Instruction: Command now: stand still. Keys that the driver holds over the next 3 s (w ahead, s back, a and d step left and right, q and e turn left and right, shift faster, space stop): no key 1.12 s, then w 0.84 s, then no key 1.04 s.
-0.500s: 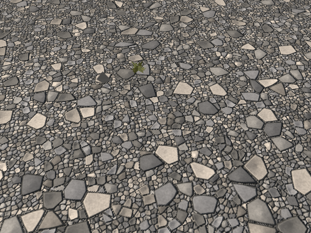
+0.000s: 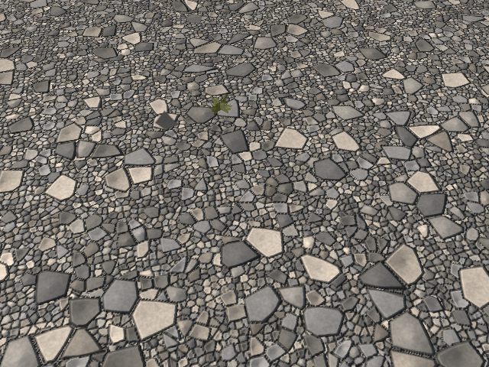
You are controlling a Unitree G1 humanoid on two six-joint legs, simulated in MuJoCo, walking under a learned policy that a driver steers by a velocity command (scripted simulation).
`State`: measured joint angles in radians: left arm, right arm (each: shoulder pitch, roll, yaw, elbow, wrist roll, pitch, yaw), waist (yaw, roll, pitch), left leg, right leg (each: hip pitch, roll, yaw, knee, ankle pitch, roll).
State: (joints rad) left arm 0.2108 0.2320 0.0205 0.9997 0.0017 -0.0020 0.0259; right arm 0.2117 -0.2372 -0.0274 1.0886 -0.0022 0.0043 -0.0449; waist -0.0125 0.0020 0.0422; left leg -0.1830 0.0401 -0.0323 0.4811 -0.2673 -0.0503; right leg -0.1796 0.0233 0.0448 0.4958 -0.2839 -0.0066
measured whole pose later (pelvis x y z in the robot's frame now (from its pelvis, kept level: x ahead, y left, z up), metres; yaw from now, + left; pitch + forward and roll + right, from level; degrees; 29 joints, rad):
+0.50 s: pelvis +0.00 +0.01 +0.00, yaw +0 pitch -1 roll +0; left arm 0.25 0.20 0.01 1.07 0.00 0.00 0.03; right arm 0.27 -0.20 -0.01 1.11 0.00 0.00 -0.05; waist 0.00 0.00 0.04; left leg -0.21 0.03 -0.03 0.50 -0.27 -0.04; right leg -0.20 0.01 0.05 0.50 -0.28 0.01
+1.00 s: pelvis +0.00 +0.01 +0.00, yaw +0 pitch -1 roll +0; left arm 0.29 0.18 0.00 1.09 0.00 0.00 0.04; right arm 0.31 -0.18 -0.01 1.10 0.00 0.00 -0.05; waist 0.00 0.00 0.04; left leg -0.22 0.02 -0.03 0.51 -0.27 -0.03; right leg -0.21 0.00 0.05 0.51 -0.28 0.02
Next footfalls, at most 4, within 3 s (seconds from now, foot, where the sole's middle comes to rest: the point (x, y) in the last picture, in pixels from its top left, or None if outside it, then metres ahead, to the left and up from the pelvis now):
1.86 right None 0.47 -0.07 -0.77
2.32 left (196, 341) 0.59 0.16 -0.77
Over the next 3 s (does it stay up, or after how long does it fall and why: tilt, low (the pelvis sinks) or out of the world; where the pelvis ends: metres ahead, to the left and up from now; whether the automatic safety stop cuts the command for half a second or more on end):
stays up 0.49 0.06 -0.01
